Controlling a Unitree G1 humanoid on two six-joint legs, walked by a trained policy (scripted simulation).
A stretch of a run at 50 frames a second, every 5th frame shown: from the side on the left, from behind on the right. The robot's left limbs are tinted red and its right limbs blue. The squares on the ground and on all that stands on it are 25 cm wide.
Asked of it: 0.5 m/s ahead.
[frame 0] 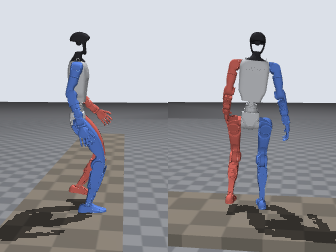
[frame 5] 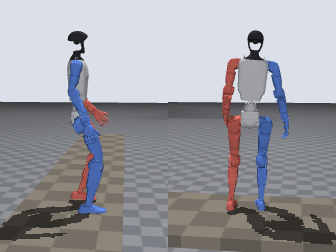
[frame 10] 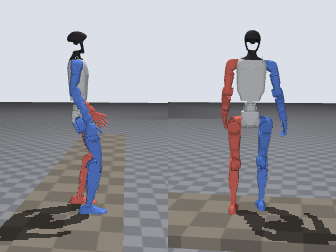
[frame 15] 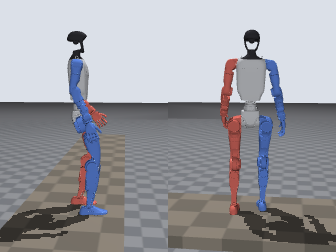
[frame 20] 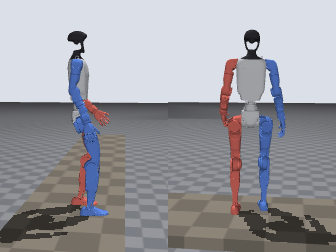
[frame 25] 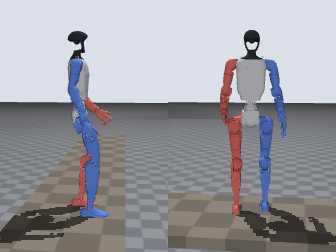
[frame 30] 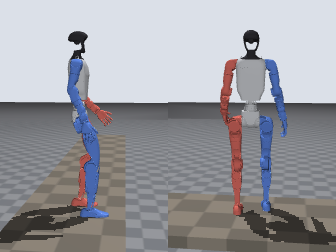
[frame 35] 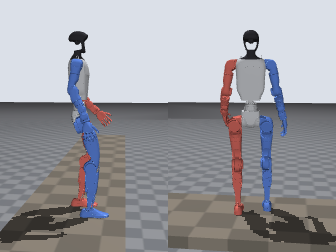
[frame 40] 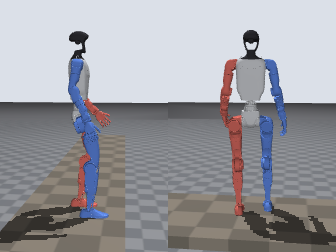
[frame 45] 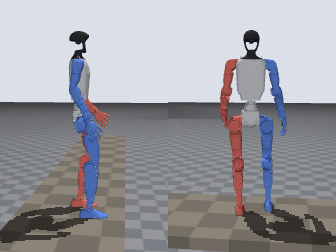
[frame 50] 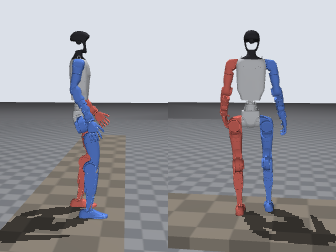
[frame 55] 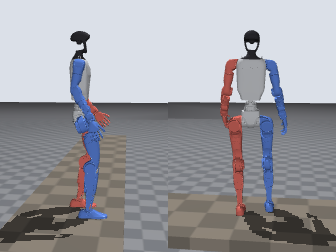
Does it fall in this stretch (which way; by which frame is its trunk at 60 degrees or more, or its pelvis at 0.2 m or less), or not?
no
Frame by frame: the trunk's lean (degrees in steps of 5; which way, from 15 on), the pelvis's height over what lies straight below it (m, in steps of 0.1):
0: 5, 0.8
5: 5, 0.8
10: 5, 0.8
15: 5, 0.8
20: 0, 0.8
25: 0, 0.8
30: 0, 0.8
35: 0, 0.8
40: 0, 0.8
45: 0, 0.8
50: 0, 0.8
55: 0, 0.8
